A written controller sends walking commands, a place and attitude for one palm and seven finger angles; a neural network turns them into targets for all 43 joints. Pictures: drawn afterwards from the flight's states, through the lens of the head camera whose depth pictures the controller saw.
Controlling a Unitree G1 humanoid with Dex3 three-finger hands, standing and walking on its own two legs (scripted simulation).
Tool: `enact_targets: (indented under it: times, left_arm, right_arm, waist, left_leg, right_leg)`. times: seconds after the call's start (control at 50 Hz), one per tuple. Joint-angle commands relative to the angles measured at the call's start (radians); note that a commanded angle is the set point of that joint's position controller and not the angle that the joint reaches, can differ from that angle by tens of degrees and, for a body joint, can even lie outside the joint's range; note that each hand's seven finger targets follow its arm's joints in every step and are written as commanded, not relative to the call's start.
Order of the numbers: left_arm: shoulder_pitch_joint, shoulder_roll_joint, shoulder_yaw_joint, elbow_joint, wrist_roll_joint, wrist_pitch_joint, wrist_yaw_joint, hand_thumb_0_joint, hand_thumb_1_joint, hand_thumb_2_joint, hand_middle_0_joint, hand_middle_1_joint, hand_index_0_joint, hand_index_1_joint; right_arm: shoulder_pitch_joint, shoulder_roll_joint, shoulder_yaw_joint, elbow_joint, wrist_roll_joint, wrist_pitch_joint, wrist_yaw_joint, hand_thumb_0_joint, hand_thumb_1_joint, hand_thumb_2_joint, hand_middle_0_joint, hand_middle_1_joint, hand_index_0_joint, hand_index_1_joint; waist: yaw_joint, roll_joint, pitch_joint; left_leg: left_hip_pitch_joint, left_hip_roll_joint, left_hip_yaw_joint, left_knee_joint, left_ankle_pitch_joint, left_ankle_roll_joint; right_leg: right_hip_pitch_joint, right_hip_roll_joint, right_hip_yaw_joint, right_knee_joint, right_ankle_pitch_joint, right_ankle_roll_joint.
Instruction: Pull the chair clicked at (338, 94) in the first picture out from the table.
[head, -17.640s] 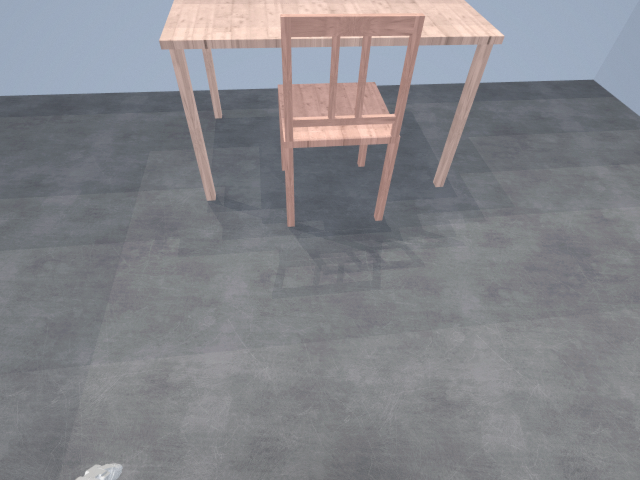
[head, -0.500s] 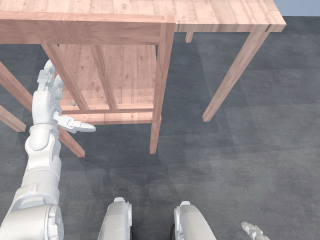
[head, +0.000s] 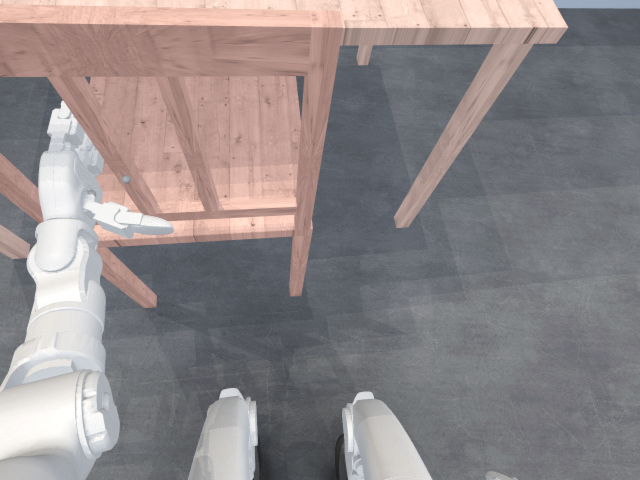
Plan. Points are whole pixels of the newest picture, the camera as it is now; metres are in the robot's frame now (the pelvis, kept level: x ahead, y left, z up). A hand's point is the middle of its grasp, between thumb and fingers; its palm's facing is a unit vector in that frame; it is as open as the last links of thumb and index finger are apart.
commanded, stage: push the fingers through the gap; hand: left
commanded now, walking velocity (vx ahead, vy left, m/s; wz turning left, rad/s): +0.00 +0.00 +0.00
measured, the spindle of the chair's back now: (116, 156) +0.51 +0.24 +0.01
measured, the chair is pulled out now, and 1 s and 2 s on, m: -0.02 -0.02 0.02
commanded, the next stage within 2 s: hook a spindle and tug to test in 0.18 s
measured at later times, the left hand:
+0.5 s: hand (123, 182) +0.46 +0.22 +0.03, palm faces +0.10 -1.00 -0.01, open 16.4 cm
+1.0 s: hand (130, 172) +0.47 +0.21 +0.03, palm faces +0.13 -0.99 -0.02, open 8.8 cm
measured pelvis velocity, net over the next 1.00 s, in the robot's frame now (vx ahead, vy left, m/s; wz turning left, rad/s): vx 0.01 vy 0.00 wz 0.00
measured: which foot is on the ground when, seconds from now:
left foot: down 0.00-1.00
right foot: down 0.00-1.00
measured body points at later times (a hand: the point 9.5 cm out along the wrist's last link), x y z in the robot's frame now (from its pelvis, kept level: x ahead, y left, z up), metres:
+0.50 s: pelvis +0.00 +0.01 +0.00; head +0.15 +0.04 +0.43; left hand +0.45 +0.27 +0.03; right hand +0.07 -0.26 -0.11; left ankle +0.04 +0.12 -0.61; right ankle +0.01 -0.13 -0.61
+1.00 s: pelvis +0.01 +0.00 +0.01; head +0.16 +0.03 +0.43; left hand +0.46 +0.26 +0.03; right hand +0.06 -0.26 -0.11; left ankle +0.04 +0.12 -0.61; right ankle +0.01 -0.13 -0.61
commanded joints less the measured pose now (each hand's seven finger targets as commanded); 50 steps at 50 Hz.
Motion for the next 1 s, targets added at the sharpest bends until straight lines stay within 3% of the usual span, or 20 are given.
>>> enact_targets:
  times: [0.0, 0.08, 0.16, 0.22, 0.24, 0.26, 0.28, 0.34, 0.42, 0.44, 0.46, 0.48, 0.52, 0.56, 0.62, 0.64, 0.7, 0.76, 0.86, 0.98]
  left_arm:
    - [-0.353, 0.23, 0.032, -0.255, -0.011, -0.087, 0.001, 0.0, -0.5, 0.3, -0.06, -0.08, -0.06, -0.08]
    - [-0.36, 0.212, 0.016, -0.238, -0.009, -0.093, 0.004, 0.0, -0.5, 0.3, -0.06, -0.08, -0.06, -0.08]
    - [-0.321, 0.203, 0.014, -0.22, -0.009, -0.088, -0.004, 0.0, -0.5, 0.3, -0.06, -0.08, -0.06, -0.08]
    - [-0.327, 0.22, 0.026, -0.197, -0.009, -0.081, -0.005, 0.0, -0.5, 0.3, -0.06, -0.08, -0.06, -0.08]
    - [-0.343, 0.202, 0.006, -0.207, -0.012, -0.083, -0.007, 0.0, -0.5, 0.3, -0.06, -0.08, -0.06, -0.08]
    - [-0.338, 0.21, 0.02, -0.208, -0.01, -0.084, -0.005, 0.0, -0.5, 0.3, -0.06, -0.08, -0.06, -0.08]
    - [-0.348, 0.219, 0.024, -0.228, -0.01, -0.088, -0.002, 0.0, -0.5, 0.3, -0.078, -0.135, -0.078, -0.135]
    - [-0.336, 0.169, -0.014, -0.258, -0.014, -0.09, 0.001, 0.0, -0.5, 0.3, -0.13, -0.299, -0.13, -0.299]
    - [-0.307, 0.184, 0.002, -0.23, -0.012, -0.076, 0.007, 0.0, -0.5, 0.3, -0.201, -0.518, -0.201, -0.518]
    - [-0.321, 0.172, -0.011, -0.252, -0.012, -0.08, 0.009, 0.0, -0.5, 0.3, -0.218, -0.573, -0.218, -0.573]
    - [-0.312, 0.184, 0.001, -0.272, -0.008, -0.082, 0.014, 0.0, -0.5, 0.3, -0.236, -0.628, -0.236, -0.628]
    - [-0.313, 0.158, -0.023, -0.274, -0.008, -0.081, 0.017, 0.0, -0.5, 0.3, -0.254, -0.683, -0.254, -0.683]
    - [-0.311, 0.163, -0.015, -0.255, -0.008, -0.079, 0.026, 0.0, -0.5, 0.3, -0.289, -0.792, -0.289, -0.792]
    - [-0.354, 0.136, -0.041, -0.253, -0.002, -0.084, 0.035, 0.0, -0.5, 0.3, -0.324, -0.902, -0.324, -0.902]
    - [-0.324, 0.176, -0.002, -0.233, 0.0, -0.089, 0.045, 0.0, -0.332, 0.372, -0.377, -1.066, -0.377, -1.066]
    - [-0.326, 0.176, -0.007, -0.243, 0.003, -0.095, 0.044, 0.0, -0.276, 0.396, -0.394, -1.121, -0.394, -1.121]
    - [-0.322, 0.136, -0.039, -0.222, 0.012, -0.093, 0.045, 0.0, -0.108, 0.468, -0.447, -1.286, -0.447, -1.286]
    - [-0.33, 0.136, -0.045, -0.227, 0.013, -0.099, 0.041, 0.0, 0.06, 0.54, -0.5, -1.45, -0.5, -1.45]
    - [-0.292, 0.118, -0.053, -0.275, 0.001, -0.097, 0.034, 0.0, 0.34, 0.66, -0.5, -1.45, -0.5, -1.45]
    - [-0.219, 0.119, -0.049, -0.327, -0.006, -0.088, 0.038, 0.0, 0.676, 0.804, -0.5, -1.45, -0.5, -1.45]
  right_arm:
    - [0.114, -0.181, -0.068, -0.067, 0.002, -0.021, -0.011, 0.0, -0.9, -0.9, 0.2, 0.3, 0.2, 0.3]
    - [0.117, -0.182, -0.069, -0.053, -0.001, -0.024, -0.011, 0.0, -0.9, -0.9, 0.2, 0.3, 0.2, 0.3]
    - [0.113, -0.18, -0.067, -0.062, 0.001, -0.023, -0.01, 0.0, -0.9, -0.9, 0.2, 0.3, 0.2, 0.3]
    - [0.112, -0.184, -0.066, -0.058, 0.001, -0.02, -0.01, 0.0, -0.9, -0.9, 0.2, 0.3, 0.2, 0.3]
    - [0.112, -0.183, -0.064, -0.061, 0.001, -0.021, -0.009, 0.0, -0.9, -0.9, 0.2, 0.3, 0.2, 0.3]
    - [0.108, -0.182, -0.066, -0.064, 0.001, -0.021, -0.008, 0.0, -0.9, -0.9, 0.2, 0.3, 0.2, 0.3]
    - [0.108, -0.183, -0.066, -0.065, -0.002, -0.02, -0.008, 0.0, -0.9, -0.9, 0.2, 0.3, 0.2, 0.3]
    - [0.107, -0.178, -0.069, -0.07, -0.001, -0.021, -0.004, 0.0, -0.9, -0.9, 0.2, 0.3, 0.2, 0.3]
    - [0.104, -0.18, -0.068, -0.069, 0.002, -0.016, -0.003, 0.0, -0.9, -0.9, 0.2, 0.3, 0.2, 0.3]
    - [0.104, -0.181, -0.069, -0.07, 0.001, -0.017, -0.003, 0.0, -0.9, -0.9, 0.2, 0.3, 0.2, 0.3]
    - [0.102, -0.18, -0.07, -0.075, 0.001, -0.016, -0.004, 0.0, -0.9, -0.9, 0.2, 0.3, 0.2, 0.3]
    - [0.096, -0.176, -0.07, -0.074, 0.002, -0.016, -0.002, 0.0, -0.9, -0.9, 0.2, 0.3, 0.2, 0.3]
    - [0.1, -0.178, -0.07, -0.069, 0.002, -0.016, -0.003, 0.0, -0.9, -0.9, 0.2, 0.3, 0.2, 0.3]
    - [0.098, -0.176, -0.068, -0.063, 0.0, -0.019, -0.003, 0.0, -0.9, -0.9, 0.2, 0.3, 0.2, 0.3]
    - [0.099, -0.178, -0.068, -0.064, -0.002, -0.019, -0.003, 0.0, -0.9, -0.9, 0.2, 0.3, 0.2, 0.3]
    - [0.102, -0.18, -0.067, -0.066, -0.003, -0.019, -0.003, 0.0, -0.9, -0.9, 0.2, 0.3, 0.2, 0.3]
    - [0.099, -0.173, -0.068, -0.069, -0.004, -0.016, 0.003, 0.0, -0.9, -0.9, 0.2, 0.3, 0.2, 0.3]
    - [0.101, -0.175, -0.068, -0.071, -0.003, -0.015, 0.005, 0.0, -0.9, -0.9, 0.2, 0.3, 0.2, 0.3]
    - [0.106, -0.172, -0.074, -0.075, -0.002, -0.012, 0.009, 0.0, -0.9, -0.9, 0.2, 0.3, 0.2, 0.3]
    - [0.107, -0.167, -0.078, -0.074, 0.002, -0.012, 0.015, 0.0, -0.9, -0.9, 0.2, 0.3, 0.2, 0.3]
  waist:
    - [0.008, 0.121, -0.53]
    - [-0.006, 0.12, -0.506]
    - [0.008, 0.139, -0.508]
    - [0.004, 0.111, -0.482]
    - [-0.003, 0.126, -0.478]
    - [0.006, 0.128, -0.491]
    - [0.007, 0.13, -0.509]
    - [-0.001, 0.148, -0.522]
    - [0.005, 0.107, -0.494]
    - [-0.001, 0.127, -0.503]
    - [0.013, 0.141, -0.527]
    - [0.008, 0.159, -0.519]
    - [0.002, 0.107, -0.496]
    - [-0.01, 0.128, -0.492]
    - [0.004, 0.104, -0.49]
    - [0.004, 0.121, -0.502]
    - [0.0, 0.124, -0.493]
    - [0.003, 0.139, -0.504]
    - [0.01, 0.139, -0.555]
    - [0.019, 0.13, -0.55]
  left_leg:
    - [0.494, -0.033, -0.024, -0.126, 0.361, 0.021]
    - [0.51, -0.028, -0.034, -0.127, 0.363, 0.018]
    - [0.522, -0.031, -0.03, -0.133, 0.373, 0.016]
    - [0.503, -0.03, -0.035, -0.132, 0.355, 0.016]
    - [0.51, -0.031, -0.038, -0.134, 0.361, 0.017]
    - [0.511, -0.031, -0.034, -0.13, 0.36, 0.016]
    - [0.525, -0.029, -0.041, -0.132, 0.375, 0.015]
    - [0.566, -0.028, -0.043, -0.131, 0.415, 0.012]
    - [0.518, -0.03, -0.039, -0.134, 0.383, 0.013]
    - [0.542, -0.029, -0.042, -0.135, 0.397, 0.014]
    - [0.561, -0.028, -0.042, -0.139, 0.41, 0.009]
    - [0.572, -0.028, -0.042, -0.142, 0.408, 0.007]
    - [0.545, -0.028, -0.044, -0.142, 0.382, 0.009]
    - [0.549, -0.029, -0.048, -0.14, 0.368, 0.01]
    - [0.521, -0.032, -0.038, -0.141, 0.354, 0.012]
    - [0.533, -0.032, -0.043, -0.142, 0.367, 0.011]
    - [0.537, -0.031, -0.039, -0.142, 0.366, 0.009]
    - [0.547, -0.031, -0.039, -0.143, 0.374, 0.01]
    - [0.58, -0.03, -0.035, -0.141, 0.437, 0.011]
    - [0.573, -0.032, -0.026, -0.146, 0.476, 0.012]
  right_leg:
    - [0.149, 0.023, 0.003, -0.166, 0.315, -0.038]
    - [0.117, 0.024, -0.006, -0.166, 0.301, -0.038]
    - [0.12, 0.022, -0.007, -0.168, 0.305, -0.041]
    - [0.114, 0.024, -0.01, -0.169, 0.29, -0.041]
    - [0.102, 0.024, -0.011, -0.166, 0.288, -0.042]
    - [0.108, 0.023, -0.009, -0.166, 0.291, -0.042]
    - [0.112, 0.023, -0.012, -0.16, 0.297, -0.043]
    - [0.101, 0.025, -0.017, -0.161, 0.317, -0.045]
    - [0.123, 0.025, -0.015, -0.165, 0.313, -0.042]
    - [0.107, 0.025, -0.016, -0.162, 0.313, -0.043]
    - [0.114, 0.023, -0.016, -0.162, 0.316, -0.044]
    - [0.102, 0.023, -0.018, -0.166, 0.308, -0.045]
    - [0.113, 0.025, -0.019, -0.172, 0.297, -0.042]
    - [0.082, 0.024, -0.02, -0.169, 0.28, -0.042]
    - [0.123, 0.024, -0.014, -0.175, 0.286, -0.042]
    - [0.114, 0.025, -0.014, -0.166, 0.289, -0.045]
    - [0.104, 0.025, -0.016, -0.17, 0.288, -0.045]
    - [0.103, 0.025, -0.016, -0.168, 0.291, -0.047]
    - [0.139, 0.027, -0.014, -0.168, 0.351, -0.046]
    - [0.184, 0.028, -0.009, -0.174, 0.41, -0.043]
